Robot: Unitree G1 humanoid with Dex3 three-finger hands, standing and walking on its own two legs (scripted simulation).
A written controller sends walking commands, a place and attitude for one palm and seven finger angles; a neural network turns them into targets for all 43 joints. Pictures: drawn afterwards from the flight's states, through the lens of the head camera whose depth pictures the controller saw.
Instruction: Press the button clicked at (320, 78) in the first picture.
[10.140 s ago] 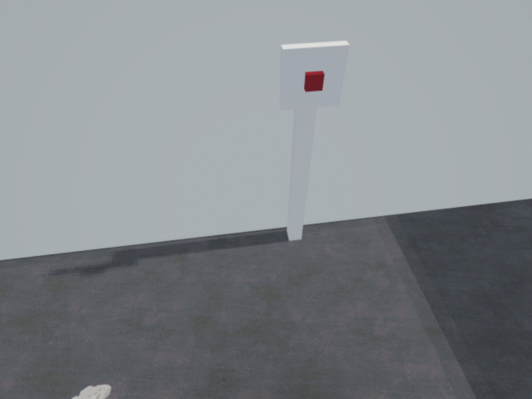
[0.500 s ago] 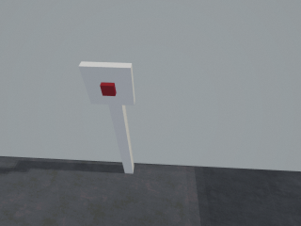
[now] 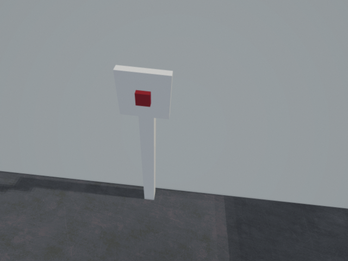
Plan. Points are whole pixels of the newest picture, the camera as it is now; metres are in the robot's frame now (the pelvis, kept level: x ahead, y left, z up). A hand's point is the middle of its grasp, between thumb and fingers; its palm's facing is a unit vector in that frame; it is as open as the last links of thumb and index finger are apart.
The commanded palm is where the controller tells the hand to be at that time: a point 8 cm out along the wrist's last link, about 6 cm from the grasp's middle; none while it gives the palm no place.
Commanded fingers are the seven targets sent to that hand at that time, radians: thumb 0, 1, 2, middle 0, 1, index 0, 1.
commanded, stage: look again from close up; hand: left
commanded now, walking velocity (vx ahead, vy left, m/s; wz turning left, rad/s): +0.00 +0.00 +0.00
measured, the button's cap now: (143, 97) +0.59 +0.15 +0.04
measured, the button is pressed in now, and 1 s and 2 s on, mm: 0 0 0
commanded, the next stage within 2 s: shuffle to correct the standing spot in 0.20 s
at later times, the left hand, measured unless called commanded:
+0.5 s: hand out of the picture -0.05 +0.19 -0.18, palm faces +0.02 -0.99 -0.17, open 7.4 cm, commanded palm none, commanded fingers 0.00 0.90 0.90 -0.20 -0.30 -0.20 -0.30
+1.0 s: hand out of the picture +0.08 +0.15 -0.17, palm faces -0.02 -0.99 -0.16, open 7.3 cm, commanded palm none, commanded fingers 0.00 0.90 0.90 -0.20 -0.30 -0.20 -0.30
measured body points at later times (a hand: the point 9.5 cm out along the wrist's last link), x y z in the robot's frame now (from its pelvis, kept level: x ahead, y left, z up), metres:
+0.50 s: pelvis -0.01 +0.02 +0.00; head -0.02 +0.03 +0.45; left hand -0.05 +0.24 -0.16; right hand -0.02 -0.21 -0.15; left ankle +0.02 +0.10 -0.73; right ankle -0.02 -0.12 -0.73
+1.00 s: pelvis +0.07 -0.03 +0.01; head +0.10 -0.01 +0.45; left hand +0.08 +0.20 -0.16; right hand +0.02 -0.24 -0.15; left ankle +0.02 +0.10 -0.73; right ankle +0.10 -0.14 -0.70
